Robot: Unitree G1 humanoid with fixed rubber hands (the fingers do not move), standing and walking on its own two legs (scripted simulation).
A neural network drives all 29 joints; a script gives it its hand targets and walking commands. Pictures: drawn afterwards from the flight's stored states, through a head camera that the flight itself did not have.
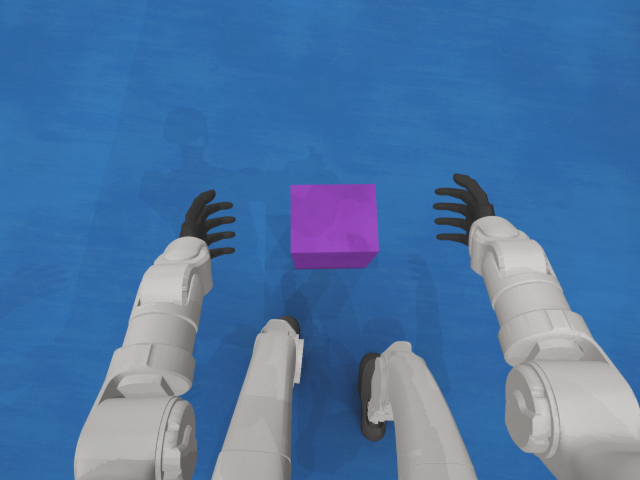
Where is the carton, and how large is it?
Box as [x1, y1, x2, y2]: [291, 184, 378, 268]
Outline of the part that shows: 291,185 291,255 295,268 365,267 378,251 374,184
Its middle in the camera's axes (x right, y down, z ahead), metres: +0.02 -0.02 +0.96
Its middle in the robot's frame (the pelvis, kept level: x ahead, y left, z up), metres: +0.52 +0.03 -0.55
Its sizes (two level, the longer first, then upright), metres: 0.190 0.155 0.231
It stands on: the floor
